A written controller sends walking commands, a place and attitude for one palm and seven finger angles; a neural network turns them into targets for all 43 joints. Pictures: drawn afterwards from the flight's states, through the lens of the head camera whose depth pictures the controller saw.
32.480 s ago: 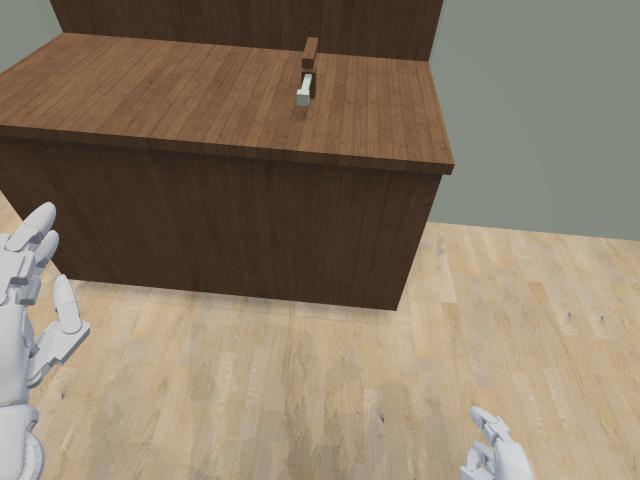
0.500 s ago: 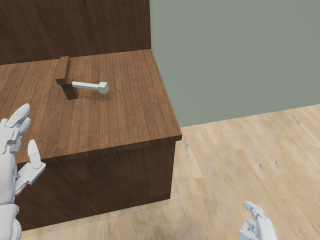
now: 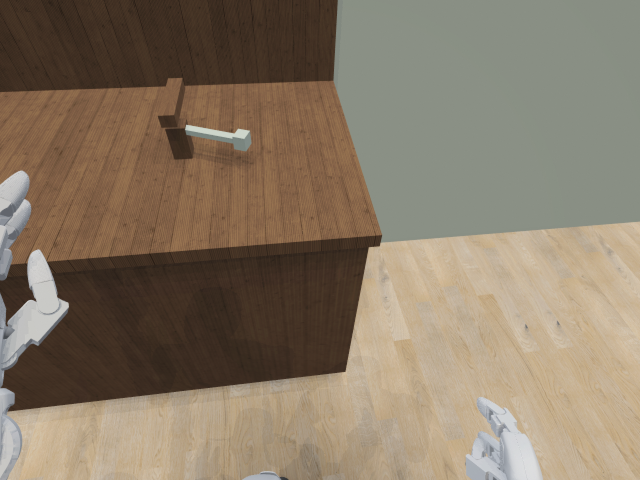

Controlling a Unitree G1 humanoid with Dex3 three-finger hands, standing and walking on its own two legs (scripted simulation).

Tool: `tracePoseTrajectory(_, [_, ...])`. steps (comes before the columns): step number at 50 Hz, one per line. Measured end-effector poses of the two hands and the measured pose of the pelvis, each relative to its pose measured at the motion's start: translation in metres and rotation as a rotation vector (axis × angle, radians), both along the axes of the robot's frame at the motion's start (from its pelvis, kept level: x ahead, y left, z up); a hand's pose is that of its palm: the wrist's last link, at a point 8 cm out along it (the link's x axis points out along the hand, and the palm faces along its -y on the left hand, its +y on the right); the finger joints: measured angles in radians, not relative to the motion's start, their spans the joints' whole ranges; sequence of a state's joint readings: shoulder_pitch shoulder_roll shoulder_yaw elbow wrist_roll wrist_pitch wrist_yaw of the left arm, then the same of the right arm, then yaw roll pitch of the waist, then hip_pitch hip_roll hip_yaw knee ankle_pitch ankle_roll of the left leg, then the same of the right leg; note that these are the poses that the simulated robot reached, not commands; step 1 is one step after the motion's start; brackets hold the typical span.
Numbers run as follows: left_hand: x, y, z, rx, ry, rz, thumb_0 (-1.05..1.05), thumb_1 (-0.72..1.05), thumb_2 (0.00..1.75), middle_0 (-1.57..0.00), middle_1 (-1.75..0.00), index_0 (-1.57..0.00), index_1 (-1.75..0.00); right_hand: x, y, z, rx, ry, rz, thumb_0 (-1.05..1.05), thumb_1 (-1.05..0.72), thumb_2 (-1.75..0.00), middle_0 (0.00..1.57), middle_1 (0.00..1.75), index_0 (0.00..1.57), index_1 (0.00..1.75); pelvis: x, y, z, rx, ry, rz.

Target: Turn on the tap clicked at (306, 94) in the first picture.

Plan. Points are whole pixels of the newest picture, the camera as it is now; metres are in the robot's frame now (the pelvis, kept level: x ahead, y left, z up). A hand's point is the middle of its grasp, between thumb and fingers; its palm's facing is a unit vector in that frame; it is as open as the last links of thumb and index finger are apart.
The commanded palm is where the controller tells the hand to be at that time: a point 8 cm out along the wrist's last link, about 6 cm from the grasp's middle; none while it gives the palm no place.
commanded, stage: step back with the hand held close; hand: left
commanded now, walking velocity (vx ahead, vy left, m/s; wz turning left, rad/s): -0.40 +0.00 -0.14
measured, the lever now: (242, 140) +0.68 +0.20 +0.05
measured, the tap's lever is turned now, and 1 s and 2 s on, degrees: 68 68 68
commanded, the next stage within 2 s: stop stepping back and stand still in 0.08 s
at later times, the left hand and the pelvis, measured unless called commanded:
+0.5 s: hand (148, 382) +0.17 +0.17 +0.15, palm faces +0.17 -0.88 -0.45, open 7.4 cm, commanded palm +0.11 +0.22 +0.19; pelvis -0.09 -0.03 +0.01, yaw -9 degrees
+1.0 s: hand (89, 399) +0.15 +0.20 +0.17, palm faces +0.25 -0.89 -0.38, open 7.4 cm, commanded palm +0.10 +0.25 +0.19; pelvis -0.10 +0.00 +0.01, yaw -9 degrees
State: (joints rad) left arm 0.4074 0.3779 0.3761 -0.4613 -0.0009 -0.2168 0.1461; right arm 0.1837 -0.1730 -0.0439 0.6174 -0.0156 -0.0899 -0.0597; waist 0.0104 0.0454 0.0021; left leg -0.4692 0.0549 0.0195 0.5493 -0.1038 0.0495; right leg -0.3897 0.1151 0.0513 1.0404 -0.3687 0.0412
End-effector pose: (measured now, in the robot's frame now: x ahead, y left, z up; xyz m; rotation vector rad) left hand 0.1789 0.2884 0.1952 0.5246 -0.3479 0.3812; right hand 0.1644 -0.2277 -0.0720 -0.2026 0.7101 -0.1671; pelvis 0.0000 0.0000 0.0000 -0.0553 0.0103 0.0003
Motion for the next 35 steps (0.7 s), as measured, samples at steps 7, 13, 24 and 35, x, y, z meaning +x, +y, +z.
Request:
tracePoseTrajectory(7, [-0.021, -0.039, -0.011, -0.063, 0.037, -0.05, 0.01, 0.9, 0.89, -0.21, -0.3, -0.21, -0.3, -0.023, -0.002, -0.013, 0.061, -0.017, 0.034, 0.01, -0.9, -0.9, 0.2, 0.3, 0.2, 0.3, -0.038, -0.017, -0.005, 0.051, 0.061, -0.103])
tracePoseTrajectory(13, [-0.017, -0.074, 0.006, -0.022, 0.048, -0.225, 0.01, 0.89, 0.89, -0.21, -0.3, -0.21, -0.3, -0.07, -0.024, -0.003, 0.056, 0.076, -0.074, 0.01, -0.9, -0.9, 0.2, 0.3, 0.2, 0.3, -0.053, -0.025, 0.012, 0.065, 0.052, -0.15])
tracePoseTrajectory(24, [-0.029, -0.073, -0.022, -0.038, 0.209, -0.203, 0.01, 0.89, 0.89, -0.21, -0.3, -0.21, -0.3, -0.146, -0.085, 0.019, -0.058, -0.016, -0.236, 0.01, -0.91, -0.9, 0.2, 0.3, 0.2, 0.3, -0.086, -0.029, 0.008, 0.084, 0.0, -0.175])
tracePoseTrajectory(35, [-0.074, -0.071, 0.0, -0.043, 0.084, -0.151, 0.01, 0.89, 0.89, -0.22, -0.3, -0.22, -0.3, -0.194, -0.08, -0.004, -0.039, 0.129, -0.224, 0.01, -0.91, -0.9, 0.2, 0.3, 0.2, 0.3, -0.1, -0.032, 0.013, 0.079, -0.003, -0.149])
